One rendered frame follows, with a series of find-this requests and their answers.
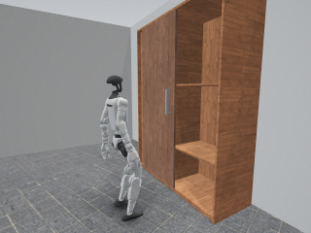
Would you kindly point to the humanoid robot torso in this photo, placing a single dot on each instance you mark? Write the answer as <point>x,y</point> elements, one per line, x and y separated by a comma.
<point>112,113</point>

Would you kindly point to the handle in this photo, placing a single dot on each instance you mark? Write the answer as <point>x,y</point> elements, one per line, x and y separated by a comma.
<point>167,101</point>

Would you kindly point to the robot left hand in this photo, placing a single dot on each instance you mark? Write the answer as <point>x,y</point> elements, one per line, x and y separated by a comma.
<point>105,147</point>

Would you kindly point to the robot right upper arm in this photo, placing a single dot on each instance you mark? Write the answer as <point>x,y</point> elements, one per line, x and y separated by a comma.
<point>122,104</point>

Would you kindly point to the robot left upper arm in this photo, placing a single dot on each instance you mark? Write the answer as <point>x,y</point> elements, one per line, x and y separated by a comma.
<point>104,118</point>

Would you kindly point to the robot left forearm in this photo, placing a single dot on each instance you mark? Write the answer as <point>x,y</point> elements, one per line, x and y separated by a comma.
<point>105,134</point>

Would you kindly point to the right robot thigh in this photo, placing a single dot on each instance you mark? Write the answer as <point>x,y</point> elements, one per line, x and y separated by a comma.
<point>137,172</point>

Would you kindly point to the wardrobe door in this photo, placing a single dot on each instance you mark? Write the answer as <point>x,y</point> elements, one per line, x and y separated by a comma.
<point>159,72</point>
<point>142,137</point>

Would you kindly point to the robot right hand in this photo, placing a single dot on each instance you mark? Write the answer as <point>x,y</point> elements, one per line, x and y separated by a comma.
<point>131,156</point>

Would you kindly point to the robot right forearm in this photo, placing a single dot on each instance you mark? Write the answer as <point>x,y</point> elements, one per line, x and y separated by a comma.
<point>125,137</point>

